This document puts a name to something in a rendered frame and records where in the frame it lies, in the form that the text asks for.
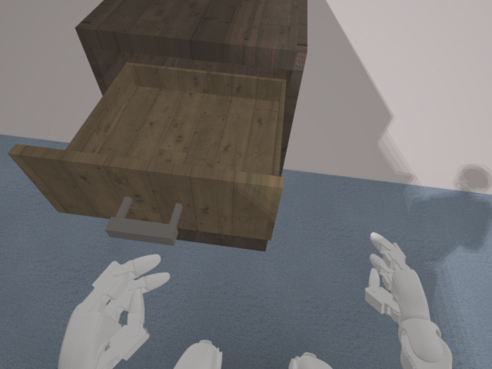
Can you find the drawer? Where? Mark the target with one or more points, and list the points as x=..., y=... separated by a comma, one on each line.
x=208, y=140

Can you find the left robot thigh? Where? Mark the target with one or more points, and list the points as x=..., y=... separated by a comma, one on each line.
x=200, y=356

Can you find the right robot hand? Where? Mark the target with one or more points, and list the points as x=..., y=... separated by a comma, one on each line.
x=403, y=282

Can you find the right robot forearm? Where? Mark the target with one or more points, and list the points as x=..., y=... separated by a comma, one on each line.
x=422, y=346

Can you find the left robot hand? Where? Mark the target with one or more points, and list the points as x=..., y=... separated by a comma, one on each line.
x=93, y=325

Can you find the cabinet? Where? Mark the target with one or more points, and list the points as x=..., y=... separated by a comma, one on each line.
x=263, y=38

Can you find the handle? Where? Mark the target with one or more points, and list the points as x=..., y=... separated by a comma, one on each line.
x=121, y=227

